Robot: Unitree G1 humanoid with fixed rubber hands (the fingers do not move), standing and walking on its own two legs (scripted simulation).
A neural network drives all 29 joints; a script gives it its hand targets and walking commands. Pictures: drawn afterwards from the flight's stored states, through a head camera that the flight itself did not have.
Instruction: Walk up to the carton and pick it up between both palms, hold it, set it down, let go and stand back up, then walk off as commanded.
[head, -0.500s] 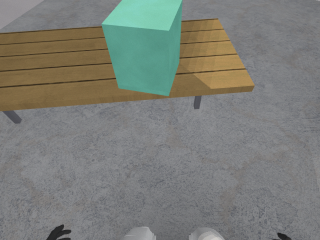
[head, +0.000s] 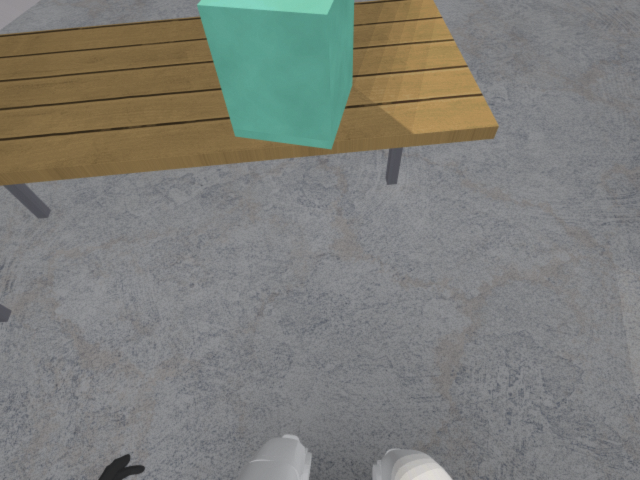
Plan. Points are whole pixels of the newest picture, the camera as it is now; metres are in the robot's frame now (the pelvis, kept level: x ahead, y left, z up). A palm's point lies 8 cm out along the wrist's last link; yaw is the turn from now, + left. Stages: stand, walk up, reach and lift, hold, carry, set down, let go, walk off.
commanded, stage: walk off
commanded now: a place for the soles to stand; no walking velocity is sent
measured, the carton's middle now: (289, 52) +0.80 +0.07 +0.06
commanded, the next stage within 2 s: stand in 1.52 s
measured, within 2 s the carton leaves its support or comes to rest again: neither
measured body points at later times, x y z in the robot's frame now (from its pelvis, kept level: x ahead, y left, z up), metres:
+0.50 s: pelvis -0.01 +0.00 +0.00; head +0.05 +0.00 +0.45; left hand +0.09 +0.30 -0.12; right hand +0.04 -0.31 -0.12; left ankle +0.03 +0.13 -0.69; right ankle +0.00 -0.10 -0.71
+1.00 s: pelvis +0.01 +0.00 +0.00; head +0.07 +0.01 +0.45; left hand +0.11 +0.31 -0.12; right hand +0.07 -0.31 -0.12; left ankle +0.04 +0.13 -0.70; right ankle +0.02 -0.10 -0.71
